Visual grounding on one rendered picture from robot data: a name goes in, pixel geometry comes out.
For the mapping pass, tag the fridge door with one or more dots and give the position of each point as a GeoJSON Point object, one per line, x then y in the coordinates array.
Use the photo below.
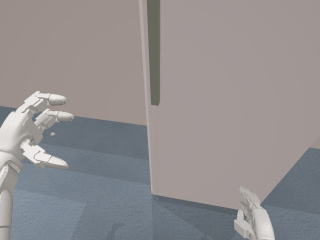
{"type": "Point", "coordinates": [239, 96]}

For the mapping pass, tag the left robot forearm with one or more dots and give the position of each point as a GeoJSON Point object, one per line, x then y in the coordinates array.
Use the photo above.
{"type": "Point", "coordinates": [10, 166]}

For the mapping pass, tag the handle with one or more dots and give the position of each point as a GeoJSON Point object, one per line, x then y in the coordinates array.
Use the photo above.
{"type": "Point", "coordinates": [153, 22]}

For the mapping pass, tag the right robot hand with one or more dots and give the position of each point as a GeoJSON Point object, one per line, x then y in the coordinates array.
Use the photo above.
{"type": "Point", "coordinates": [258, 225]}

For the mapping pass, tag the left robot hand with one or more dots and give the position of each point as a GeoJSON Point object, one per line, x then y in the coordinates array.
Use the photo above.
{"type": "Point", "coordinates": [19, 126]}

